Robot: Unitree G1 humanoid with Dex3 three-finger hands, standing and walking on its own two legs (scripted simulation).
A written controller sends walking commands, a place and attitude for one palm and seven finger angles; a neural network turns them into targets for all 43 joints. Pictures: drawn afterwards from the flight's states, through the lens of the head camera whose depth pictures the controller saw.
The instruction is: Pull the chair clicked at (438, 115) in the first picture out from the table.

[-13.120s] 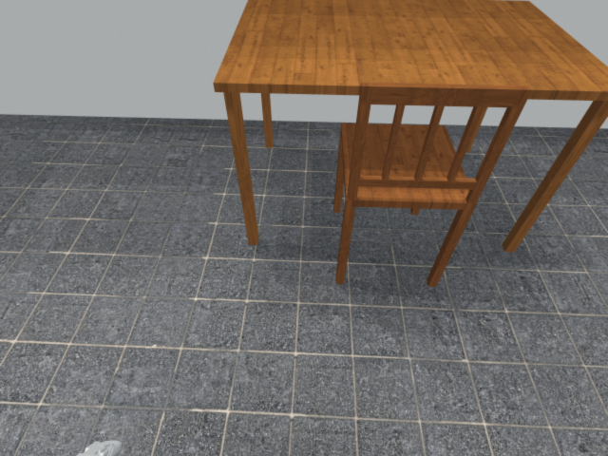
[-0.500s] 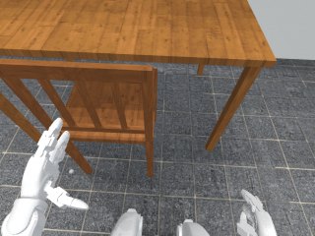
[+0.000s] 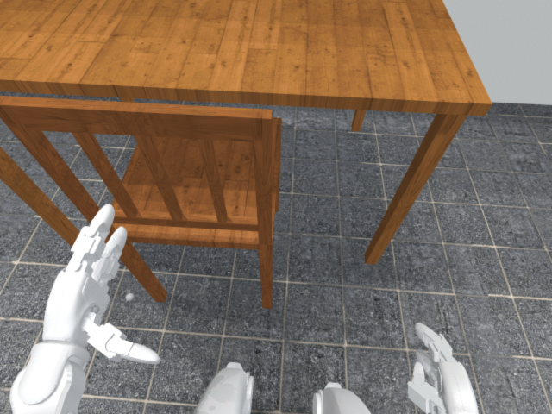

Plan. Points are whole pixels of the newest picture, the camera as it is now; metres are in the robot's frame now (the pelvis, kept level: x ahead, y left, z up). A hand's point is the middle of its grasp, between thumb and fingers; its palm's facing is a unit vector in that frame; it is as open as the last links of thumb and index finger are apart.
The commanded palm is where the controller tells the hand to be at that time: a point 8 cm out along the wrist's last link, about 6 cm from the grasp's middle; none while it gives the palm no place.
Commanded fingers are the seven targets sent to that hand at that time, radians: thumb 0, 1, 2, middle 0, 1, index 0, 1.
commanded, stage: aim the fingers beside a spindle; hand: left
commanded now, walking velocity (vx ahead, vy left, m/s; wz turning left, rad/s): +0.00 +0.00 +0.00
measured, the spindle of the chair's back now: (162, 180) +0.49 +0.25 -0.01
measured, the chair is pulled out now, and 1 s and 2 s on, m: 0.00 0.00 0.00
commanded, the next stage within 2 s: push the fingers through the gap in 1.88 s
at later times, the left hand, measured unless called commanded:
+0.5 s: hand (144, 279) +0.28 +0.20 +0.04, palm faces +0.01 -1.00 -0.05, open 16.9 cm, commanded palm +0.27 +0.26 +0.04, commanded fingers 0.00 -0.50 0.30 -0.06 -0.08 -0.06 -0.08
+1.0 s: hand (148, 257) +0.32 +0.22 +0.02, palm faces +0.04 -1.00 -0.05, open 16.9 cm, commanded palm +0.30 +0.27 +0.02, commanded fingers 0.00 -0.50 0.30 -0.06 -0.08 -0.06 -0.08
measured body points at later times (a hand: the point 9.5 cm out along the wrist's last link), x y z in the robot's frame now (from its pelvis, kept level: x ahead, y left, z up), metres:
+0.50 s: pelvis +0.00 +0.01 -0.01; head +0.08 +0.01 +0.43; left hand +0.28 +0.26 +0.04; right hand +0.18 -0.23 -0.10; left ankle +0.05 +0.11 -0.64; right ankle +0.01 -0.10 -0.64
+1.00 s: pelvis +0.00 +0.00 -0.02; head +0.09 +0.01 +0.42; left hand +0.31 +0.27 +0.03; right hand +0.16 -0.25 -0.12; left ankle +0.05 +0.11 -0.64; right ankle +0.01 -0.10 -0.64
